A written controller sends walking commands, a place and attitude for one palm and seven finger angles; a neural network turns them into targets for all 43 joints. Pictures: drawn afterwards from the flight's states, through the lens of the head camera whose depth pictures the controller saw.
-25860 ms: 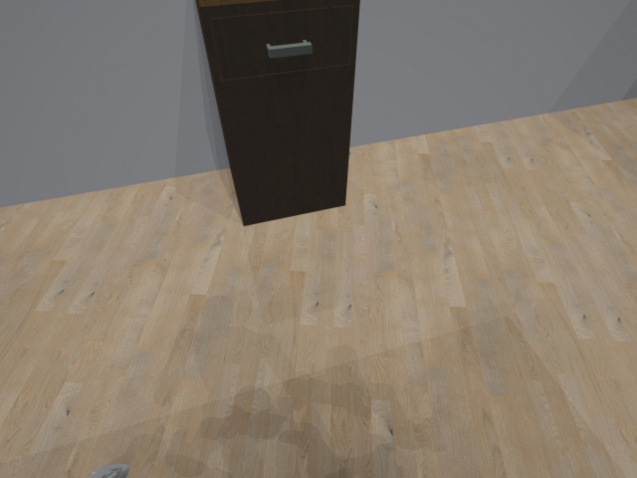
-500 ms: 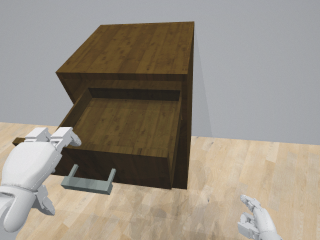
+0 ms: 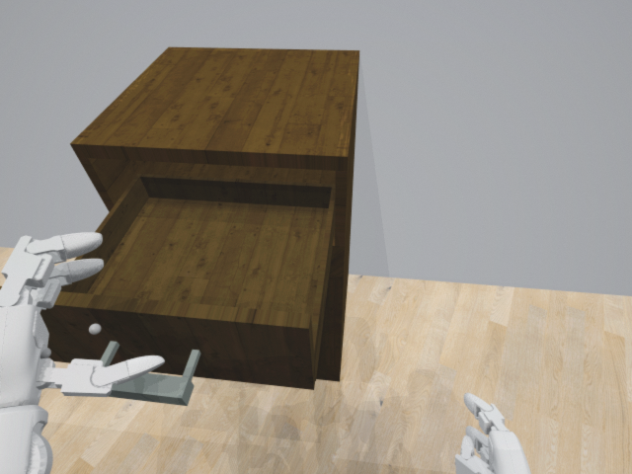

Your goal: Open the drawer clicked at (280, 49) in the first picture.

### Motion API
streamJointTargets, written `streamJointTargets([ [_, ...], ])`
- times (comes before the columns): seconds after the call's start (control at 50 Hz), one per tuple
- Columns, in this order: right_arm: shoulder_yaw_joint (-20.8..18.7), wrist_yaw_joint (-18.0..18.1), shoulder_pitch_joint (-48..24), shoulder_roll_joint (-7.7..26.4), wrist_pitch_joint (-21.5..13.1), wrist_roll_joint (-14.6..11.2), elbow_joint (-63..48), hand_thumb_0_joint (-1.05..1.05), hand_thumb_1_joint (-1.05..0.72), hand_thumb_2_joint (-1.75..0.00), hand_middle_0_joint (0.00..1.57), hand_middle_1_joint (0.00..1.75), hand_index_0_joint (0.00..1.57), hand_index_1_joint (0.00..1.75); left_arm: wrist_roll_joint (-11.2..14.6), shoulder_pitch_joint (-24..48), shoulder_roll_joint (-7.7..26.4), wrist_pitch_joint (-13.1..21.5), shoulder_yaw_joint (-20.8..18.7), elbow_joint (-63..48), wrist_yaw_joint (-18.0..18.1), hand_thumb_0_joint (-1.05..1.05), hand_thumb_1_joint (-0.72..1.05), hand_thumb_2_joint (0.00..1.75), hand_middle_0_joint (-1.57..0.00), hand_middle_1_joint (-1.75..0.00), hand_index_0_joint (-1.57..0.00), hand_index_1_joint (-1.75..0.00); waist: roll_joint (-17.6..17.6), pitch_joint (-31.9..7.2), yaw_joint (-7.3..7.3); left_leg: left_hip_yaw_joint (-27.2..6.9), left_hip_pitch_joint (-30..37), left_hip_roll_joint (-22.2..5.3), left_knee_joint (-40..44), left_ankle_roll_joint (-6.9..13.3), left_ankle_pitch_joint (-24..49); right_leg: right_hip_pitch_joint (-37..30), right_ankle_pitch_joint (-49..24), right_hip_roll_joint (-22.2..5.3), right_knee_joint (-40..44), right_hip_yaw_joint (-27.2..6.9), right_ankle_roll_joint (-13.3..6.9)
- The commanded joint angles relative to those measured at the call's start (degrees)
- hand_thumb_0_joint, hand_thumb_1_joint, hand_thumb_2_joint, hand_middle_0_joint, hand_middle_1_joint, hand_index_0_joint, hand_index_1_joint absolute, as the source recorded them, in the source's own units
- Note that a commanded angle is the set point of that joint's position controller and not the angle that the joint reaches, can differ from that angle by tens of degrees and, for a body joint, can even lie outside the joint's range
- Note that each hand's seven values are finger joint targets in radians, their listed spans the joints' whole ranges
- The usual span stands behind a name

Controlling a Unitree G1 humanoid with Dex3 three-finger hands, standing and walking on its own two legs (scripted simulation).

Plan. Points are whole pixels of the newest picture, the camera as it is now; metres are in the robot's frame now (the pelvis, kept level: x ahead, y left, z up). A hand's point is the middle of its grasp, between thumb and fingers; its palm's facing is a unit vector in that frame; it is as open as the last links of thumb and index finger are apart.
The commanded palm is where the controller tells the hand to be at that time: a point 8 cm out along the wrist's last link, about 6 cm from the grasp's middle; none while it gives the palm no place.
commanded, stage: draw the hand back to the body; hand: left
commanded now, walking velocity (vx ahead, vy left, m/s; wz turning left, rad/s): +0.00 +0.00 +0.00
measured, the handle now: (145, 369) +0.24 +0.26 -0.01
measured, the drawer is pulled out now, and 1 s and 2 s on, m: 0.30 0.30 0.30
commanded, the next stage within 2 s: step back with the hand held close in 0.66 s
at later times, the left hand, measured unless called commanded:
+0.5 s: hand (78, 346) +0.18 +0.24 +0.16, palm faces +0.41 -0.82 -0.40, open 8.3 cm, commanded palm +0.13 +0.29 +0.18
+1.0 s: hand (73, 347) +0.18 +0.24 +0.16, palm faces +0.34 -0.81 -0.48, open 7.4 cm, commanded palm +0.11 +0.29 +0.18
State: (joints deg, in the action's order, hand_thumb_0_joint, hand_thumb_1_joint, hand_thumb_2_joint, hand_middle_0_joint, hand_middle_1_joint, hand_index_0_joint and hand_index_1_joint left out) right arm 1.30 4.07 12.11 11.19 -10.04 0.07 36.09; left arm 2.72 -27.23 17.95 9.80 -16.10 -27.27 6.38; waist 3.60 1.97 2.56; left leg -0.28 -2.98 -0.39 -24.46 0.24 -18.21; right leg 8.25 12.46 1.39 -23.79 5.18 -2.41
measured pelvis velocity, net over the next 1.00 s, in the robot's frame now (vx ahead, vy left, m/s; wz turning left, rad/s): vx -0.02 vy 0.01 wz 0.00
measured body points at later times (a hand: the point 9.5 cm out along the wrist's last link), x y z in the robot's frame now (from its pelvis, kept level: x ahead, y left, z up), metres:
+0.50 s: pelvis +0.00 +0.00 +0.00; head +0.00 -0.02 +0.45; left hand +0.16 +0.28 +0.18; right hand +0.21 -0.20 -0.08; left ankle -0.05 +0.11 -0.74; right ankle +0.01 -0.09 -0.74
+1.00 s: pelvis -0.02 +0.01 +0.00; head +0.01 +0.00 +0.45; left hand +0.16 +0.28 +0.19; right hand +0.16 -0.23 -0.09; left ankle -0.05 +0.11 -0.74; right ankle +0.01 -0.09 -0.74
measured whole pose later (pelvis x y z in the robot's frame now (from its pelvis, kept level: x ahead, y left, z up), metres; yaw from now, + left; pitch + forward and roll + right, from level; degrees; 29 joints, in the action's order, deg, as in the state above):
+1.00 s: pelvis -0.02 +0.01 +0.00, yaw +0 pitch +1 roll +0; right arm -0.9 3.2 10.4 13.2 -4.3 -1.1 32.6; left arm 2.3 -33.8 19.9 11.9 -20.5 -31.2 6.4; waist 3.0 1.7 -0.6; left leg 0.0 -11.4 1.3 -27.6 1.5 -17.4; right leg 16.3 11.4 -0.4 -26.5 4.9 -1.3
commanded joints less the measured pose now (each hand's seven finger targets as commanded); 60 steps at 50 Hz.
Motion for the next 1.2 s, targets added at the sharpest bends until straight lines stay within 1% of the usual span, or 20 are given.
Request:
streamJointTargets([
  [0.0, -2.5, 0.1, -9.0, 5.6, -3.4, -0.6, -9.4, 0.00, -0.90, -0.90, 0.20, 0.30, 0.20, 0.30, 0.9, -0.1, 9.8, 3.5, -7.5, -12.6, 0.8, 0.00, 0.13, 0.57, -0.25, -0.80, -0.25, -0.80, 0.2, -6.3, 1.02, 0.5, -5.2, -1.7, 2.9, 0.3, 20.1, -6.7, -14.3, -3.4, 2.0, -2.4, 0.9],
  [0.2, -3.2, 0.4, -9.0, 5.8, -2.0, -0.9, -9.3, 0.00, -0.90, -0.90, 0.20, 0.30, 0.20, 0.30, 1.0, -1.5, 9.7, 2.9, -7.8, -12.6, 1.0, 0.00, 0.48, 0.72, -0.23, -0.57, -0.23, -0.57, -1.8, -8.0, 0.59, 0.6, -4.0, -1.7, 2.3, 0.4, 21.0, -5.8, -15.8, -3.5, 1.8, -2.2, 1.3],
  [0.32, -3.0, 0.5, -9.5, 5.9, -1.6, -0.9, -9.4, 0.00, -0.90, -0.90, 0.20, 0.30, 0.20, 0.30, 0.9, -1.2, 9.5, 2.1, -7.5, -12.4, 1.1, 0.00, 0.69, 0.81, -0.22, -0.43, -0.22, -0.43, 0.1, -6.3, 0.58, 0.3, -4.3, -1.7, 2.6, 0.2, 20.5, -4.7, -14.7, -3.4, 2.5, -2.3, 1.2],
  [0.36, -2.8, 0.5, -9.4, 5.6, -1.3, -0.9, -9.5, 0.00, -0.90, -0.90, 0.20, 0.30, 0.20, 0.30, 1.1, -1.4, 9.3, 2.0, -7.3, -11.8, 1.1, 0.00, 0.76, 0.84, -0.21, -0.39, -0.21, -0.39, -1.8, -6.2, 0.54, 0.0, -4.8, -1.6, 2.9, 0.3, 19.6, -5.1, -14.2, -3.4, 2.2, -1.9, 1.2],
  [0.44, -2.6, 0.5, -9.2, 5.7, -1.4, -0.8, -9.6, 0.00, -0.90, -0.90, 0.20, 0.30, 0.20, 0.30, 0.9, 0.2, 9.6, 1.8, -7.2, -12.6, 1.2, 0.00, 0.90, 0.90, -0.20, -0.30, -0.20, -0.30, 1.4, -5.8, 0.45, -0.1, -4.7, -1.5, 3.2, 0.2, 17.8, -4.3, -11.5, -3.5, 2.6, -2.1, 1.1],
  [0.5, -2.6, 0.3, -9.3, 5.4, -1.4, -0.8, -9.8, 0.00, -0.90, -0.90, 0.20, 0.30, 0.20, 0.30, 1.0, -0.6, 9.2, 1.5, -7.1, -11.6, 1.2, 0.00, 0.90, 0.90, -0.20, -0.30, -0.20, -0.30, -1.5, -5.6, 0.60, -0.2, -4.9, -1.6, 3.3, 0.3, 17.5, -4.3, -11.3, -3.3, 2.4, -1.9, 1.2],
  [0.6, -2.5, 0.2, -9.4, 5.5, -1.5, -0.9, -9.8, 0.00, -0.90, -0.90, 0.20, 0.30, 0.20, 0.30, 1.0, -0.3, 9.3, 1.4, -7.2, -11.7, 1.3, 0.00, 0.90, 0.90, -0.20, -0.30, -0.20, -0.30, -1.0, -5.4, 0.68, -0.3, -5.4, -1.6, 3.4, 0.3, 16.6, -4.3, -10.2, -3.4, 2.5, -2.1, 1.2],
  [0.64, -2.6, 0.2, -9.4, 5.6, -1.7, -1.0, -9.7, 0.00, -0.90, -0.90, 0.20, 0.30, 0.20, 0.30, 0.9, 0.2, 9.3, 1.6, -7.0, -12.2, 1.3, 0.00, 0.90, 0.90, -0.20, -0.30, -0.20, -0.30, 0.7, -4.6, 0.57, -0.3, -5.5, -1.6, 3.5, 0.1, 16.1, -3.7, -9.5, -3.4, 2.6, -2.2, 1.0],
  [0.68, -2.6, 0.1, -9.3, 5.5, -1.7, -0.9, -9.7, 0.00, -0.90, -0.90, 0.20, 0.30, 0.20, 0.30, 1.0, -0.8, 9.2, 1.7, -7.2, -11.6, 1.3, 0.00, 0.90, 0.90, -0.20, -0.30, -0.20, -0.30, -1.0, -5.4, 0.78, -0.5, -5.5, -1.6, 3.5, 0.2, 16.6, -4.3, -10.0, -3.4, 2.3, -2.0, 1.1],
  [0.74, -2.6, 0.1, -9.5, 5.6, -1.8, -0.9, -9.8, 0.00, -0.90, -0.90, 0.20, 0.30, 0.20, 0.30, 0.9, 0.0, 9.7, 1.8, -7.5, -12.1, 1.3, 0.00, 0.90, 0.90, -0.20, -0.30, -0.20, -0.30, -0.2, -5.1, 0.78, -0.5, -5.7, -1.6, 3.6, 0.1, 15.5, -4.0, -8.8, -3.4, 2.5, -2.2, 1.1],
  [0.76, -2.6, 0.0, -6.4, 7.1, -0.5, -1.7, -11.8, 0.00, -0.90, -0.90, 0.20, 0.30, 0.20, 0.30, 1.1, 7.1, 16.5, 4.2, -15.4, -17.2, 1.5, 0.00, 0.90, 0.90, -0.20, -0.30, -0.20, -0.30, -2.9, 1.3, -1.94, -2.1, -10.5, -2.3, 2.0, 1.3, 9.3, 2.0, -9.4, -6.9, 5.8, -9.0, 0.7],
  [0.78, -2.8, 0.1, -6.6, 6.0, 0.4, -1.4, -10.3, 0.00, -0.90, -0.90, 0.20, 0.30, 0.20, 0.30, 0.5, 2.3, 12.4, 4.4, -12.5, -11.4, 1.0, 0.00, 0.90, 0.90, -0.20, -0.30, -0.20, -0.30, -6.7, 0.6, -2.44, -2.5, -9.1, -1.9, 0.3, 1.7, 6.7, 3.8, -7.4, -8.5, 7.1, -9.9, 0.2],
  [0.8, -2.9, -0.1, -7.0, 6.5, 1.0, -1.4, -10.8, 0.00, -0.90, -0.90, 0.20, 0.30, 0.20, 0.30, 0.1, -0.6, 10.7, 4.4, -10.7, -11.0, 0.7, 0.00, 0.90, 0.90, -0.20, -0.30, -0.20, -0.30, -7.1, -1.1, -2.63, -2.2, -8.0, -1.5, -0.9, 1.9, 6.6, 4.6, -6.9, -9.3, 7.4, -10.6, 0.0],
  [0.82, -3.2, -0.2, -7.2, 6.9, 1.1, -1.3, -11.4, 0.00, -0.90, -0.90, 0.20, 0.30, 0.20, 0.30, 0.0, -0.4, 10.8, 5.1, -10.7, -13.8, 0.6, 0.00, 0.90, 0.90, -0.20, -0.30, -0.20, -0.30, -4.9, -2.6, -2.66, -2.1, -7.8, -1.4, -1.4, 1.8, 7.9, 4.1, -9.0, -9.9, 6.4, -10.4, -0.5],
  [0.88, -3.5, -0.5, -7.0, 7.4, 2.2, -1.4, -12.0, 0.00, -0.90, -0.90, 0.20, 0.30, 0.20, 0.30, -0.1, -5.8, 10.0, 5.3, -10.3, -13.9, 1.0, 0.00, 0.90, 0.90, -0.20, -0.30, -0.20, -0.30, -2.4, -7.6, -2.70, -2.8, -8.8, -2.6, -0.5, 1.8, 12.2, 0.9, -12.2, -9.8, 2.2, -8.6, -0.2],
  [1.0, -4.6, -0.3, -7.3, 7.3, 3.7, -1.7, -13.8, 0.00, -0.90, -0.90, 0.20, 0.30, 0.20, 0.30, 0.0, -10.0, 12.0, 5.5, -12.9, -17.2, 1.9, 0.00, 0.90, 0.90, -0.20, -0.30, -0.20, -0.30, -2.8, -10.8, -2.64, -5.1, -13.1, -5.0, -0.5, 1.2, 20.5, -1.3, -18.7, -8.3, -4.8, -6.5, 0.4],
  [1.02, -4.8, -0.2, -7.8, 7.5, 3.7, -1.6, -13.8, 0.00, -0.90, -0.90, 0.20, 0.30, 0.20, 0.30, -0.1, -9.8, 13.9, 5.6, -14.6, -18.5, 2.2, 0.00, 0.90, 0.90, -0.20, -0.30, -0.20, -0.30, -2.1, -11.9, -2.33, -5.3, -13.3, -4.9, -1.0, 0.8, 22.0, -1.2, -19.8, -8.5, -5.6, -6.7, 0.1],
  [1.08, -4.9, -0.2, -7.0, 7.2, 3.6, -1.5, -14.3, 0.00, -0.90, -0.90, 0.20, 0.30, 0.20, 0.30, 0.1, -11.2, 13.3, 5.7, -14.5, -19.8, 2.3, 0.00, 0.90, 0.90, -0.20, -0.30, -0.20, -0.30, -1.3, -11.8, -2.53, -6.2, -15.5, -5.6, -1.2, 0.8, 21.9, -0.6, -18.7, -8.1, -7.9, -6.3, 0.1],
  [1.12, -5.1, 0.0, -7.3, 7.4, 3.3, -1.4, -14.3, 0.00, -0.90, -0.90, 0.20, 0.30, 0.20, 0.30, 0.1, -11.2, 13.7, 5.8, -14.9, -20.7, 2.4, 0.00, 0.90, 0.90, -0.20, -0.30, -0.20, -0.30, 1.2, -11.3, -2.35, -6.6, -16.5, -6.2, -0.4, 1.0, 21.1, 0.4, -16.8, -7.5, -9.2, -6.1, 0.4],
  [1.18, -4.8, -0.2, -6.5, 7.5, 2.8, -1.0, -14.5, 0.00, -0.90, -0.90, 0.20, 0.30, 0.20, 0.30, 0.1, -10.7, 12.7, 5.9, -14.2, -21.2, 2.5, 0.00, 0.90, 0.90, -0.20, -0.30, -0.20, -0.30, 2.2, -9.7, -2.48, -7.9, -20.6, -7.9, 1.3, 1.8, 18.4, 0.6, -11.2, -6.4, -12.4, -5.5, 1.0],
])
